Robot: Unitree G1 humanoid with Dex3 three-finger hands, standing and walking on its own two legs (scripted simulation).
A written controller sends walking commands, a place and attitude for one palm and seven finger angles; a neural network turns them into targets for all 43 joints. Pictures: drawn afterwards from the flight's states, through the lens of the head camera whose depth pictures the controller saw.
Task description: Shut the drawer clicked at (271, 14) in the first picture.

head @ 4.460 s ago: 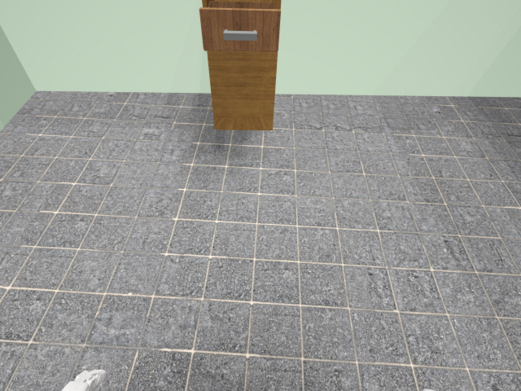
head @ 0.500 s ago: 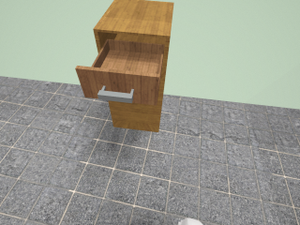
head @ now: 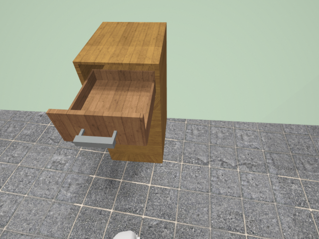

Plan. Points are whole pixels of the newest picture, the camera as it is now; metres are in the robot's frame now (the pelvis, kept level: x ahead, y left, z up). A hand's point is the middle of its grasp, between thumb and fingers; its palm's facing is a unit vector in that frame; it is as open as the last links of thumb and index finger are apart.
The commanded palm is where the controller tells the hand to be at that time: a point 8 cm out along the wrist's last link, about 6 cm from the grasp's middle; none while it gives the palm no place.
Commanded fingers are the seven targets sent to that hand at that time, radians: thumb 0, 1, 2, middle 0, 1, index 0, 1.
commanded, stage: take the last steps up to it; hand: left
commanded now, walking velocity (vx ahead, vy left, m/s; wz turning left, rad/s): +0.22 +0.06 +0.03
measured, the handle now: (96, 136) +0.45 +0.25 -0.05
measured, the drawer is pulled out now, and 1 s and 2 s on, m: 0.30 0.30 0.30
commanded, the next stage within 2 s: come to a stop and stand still in 0.20 s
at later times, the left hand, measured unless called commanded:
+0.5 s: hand out of the picture +0.12 +0.24 -0.19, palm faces +0.05 -0.98 -0.19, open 7.4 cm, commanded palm none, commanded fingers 0.00 0.90 0.90 -0.20 -0.30 -0.20 -0.30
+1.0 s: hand out of the picture +0.14 +0.17 -0.18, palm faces +0.04 -0.97 -0.22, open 7.3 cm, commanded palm none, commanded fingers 0.00 0.90 0.90 -0.20 -0.30 -0.20 -0.30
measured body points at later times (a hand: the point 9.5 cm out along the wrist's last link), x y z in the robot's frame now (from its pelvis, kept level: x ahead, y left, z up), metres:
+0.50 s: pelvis +0.11 +0.06 -0.01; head +0.13 +0.07 +0.44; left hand +0.12 +0.29 -0.17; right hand +0.19 -0.17 -0.15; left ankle +0.15 +0.15 -0.75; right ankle +0.12 -0.06 -0.71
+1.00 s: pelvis +0.08 -0.01 -0.01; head +0.09 -0.02 +0.44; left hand +0.13 +0.22 -0.16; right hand +0.06 -0.23 -0.18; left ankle +0.03 +0.13 -0.74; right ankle +0.11 -0.08 -0.75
